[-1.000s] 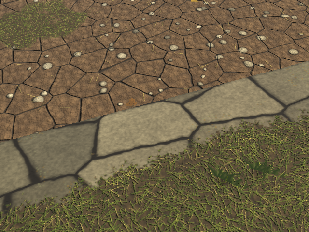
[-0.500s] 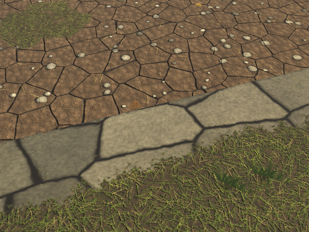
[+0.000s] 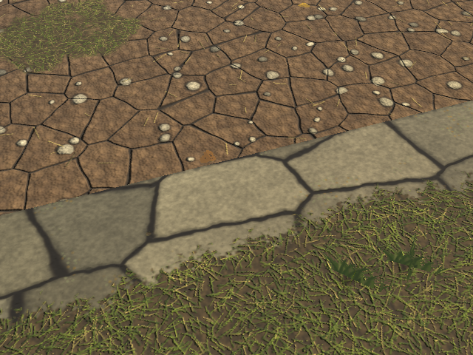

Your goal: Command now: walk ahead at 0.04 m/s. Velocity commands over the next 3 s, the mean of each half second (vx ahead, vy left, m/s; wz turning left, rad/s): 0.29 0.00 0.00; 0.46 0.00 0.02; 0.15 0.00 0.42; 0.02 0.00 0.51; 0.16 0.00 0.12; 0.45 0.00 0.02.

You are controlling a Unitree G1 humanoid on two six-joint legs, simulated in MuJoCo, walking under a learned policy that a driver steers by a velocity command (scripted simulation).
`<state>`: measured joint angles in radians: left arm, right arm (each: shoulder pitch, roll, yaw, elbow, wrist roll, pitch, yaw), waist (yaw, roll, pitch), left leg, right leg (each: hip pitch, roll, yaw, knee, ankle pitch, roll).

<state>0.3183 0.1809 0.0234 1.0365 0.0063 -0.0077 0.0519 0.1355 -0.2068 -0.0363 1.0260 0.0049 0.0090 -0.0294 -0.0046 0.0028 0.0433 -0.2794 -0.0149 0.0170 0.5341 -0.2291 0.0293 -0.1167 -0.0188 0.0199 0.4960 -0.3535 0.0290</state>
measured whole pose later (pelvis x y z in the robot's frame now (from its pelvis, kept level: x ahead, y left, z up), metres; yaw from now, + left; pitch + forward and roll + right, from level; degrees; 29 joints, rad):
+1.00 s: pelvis +0.37 +0.04 +0.01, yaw +0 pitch +1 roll +2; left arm 0.04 0.24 0.05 0.85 -0.01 -0.09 -0.01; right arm 0.39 -0.23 -0.03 1.04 0.01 -0.08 -0.01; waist -0.09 -0.04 0.01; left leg 0.04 -0.07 0.05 0.20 -0.27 0.05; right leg -0.65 -0.10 0.02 0.59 0.10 -0.01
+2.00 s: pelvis +0.54 +0.03 +0.00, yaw +31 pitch +2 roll -1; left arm 0.09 0.29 0.07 0.86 -0.01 -0.02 0.01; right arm 0.15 -0.29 -0.07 0.69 0.01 0.03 -0.04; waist 0.00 0.01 0.02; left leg -0.31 -0.08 -0.15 0.52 -0.23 0.03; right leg -0.31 0.01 0.04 0.55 -0.25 0.04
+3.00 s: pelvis +0.81 +0.12 +0.01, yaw +32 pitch +1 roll -1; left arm 0.30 0.26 0.04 0.89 0.00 -0.10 -0.03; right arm 0.22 -0.30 -0.06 0.77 0.01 -0.06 -0.02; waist 0.04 0.04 0.02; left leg -0.63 0.13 -0.04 1.03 -0.18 0.01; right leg -0.15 0.07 -0.06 0.30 -0.16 -0.08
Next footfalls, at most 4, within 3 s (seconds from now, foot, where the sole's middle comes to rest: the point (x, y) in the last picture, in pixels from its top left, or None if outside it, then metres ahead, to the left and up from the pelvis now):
0.56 left None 0.31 0.14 -0.77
1.08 right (277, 312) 0.63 -0.09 -0.77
1.54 left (194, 343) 0.54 0.15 -0.77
2.02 right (264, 308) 0.64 -0.05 -0.77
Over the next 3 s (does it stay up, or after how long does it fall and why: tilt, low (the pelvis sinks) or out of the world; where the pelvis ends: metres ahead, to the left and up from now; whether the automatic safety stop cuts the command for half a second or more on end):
stays up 0.81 0.12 0.01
